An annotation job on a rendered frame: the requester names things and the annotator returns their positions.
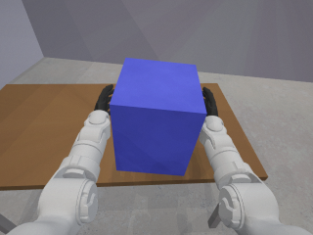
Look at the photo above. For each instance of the table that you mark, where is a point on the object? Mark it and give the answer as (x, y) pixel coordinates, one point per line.
(39, 124)

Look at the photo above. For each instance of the left robot upper arm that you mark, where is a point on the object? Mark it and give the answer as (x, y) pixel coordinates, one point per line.
(65, 206)

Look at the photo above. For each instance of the right robot upper arm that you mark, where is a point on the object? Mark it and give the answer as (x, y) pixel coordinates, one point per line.
(251, 209)

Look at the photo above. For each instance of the robot left hand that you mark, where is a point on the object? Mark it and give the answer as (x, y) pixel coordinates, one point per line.
(104, 99)

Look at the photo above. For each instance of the left robot forearm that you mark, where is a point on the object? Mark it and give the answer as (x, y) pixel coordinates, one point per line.
(83, 161)

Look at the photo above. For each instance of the carton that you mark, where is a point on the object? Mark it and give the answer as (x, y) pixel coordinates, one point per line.
(157, 113)

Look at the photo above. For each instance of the right robot forearm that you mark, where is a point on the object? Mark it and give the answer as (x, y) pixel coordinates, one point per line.
(223, 156)

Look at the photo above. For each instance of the robot right hand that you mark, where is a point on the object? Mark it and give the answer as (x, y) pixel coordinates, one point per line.
(209, 101)

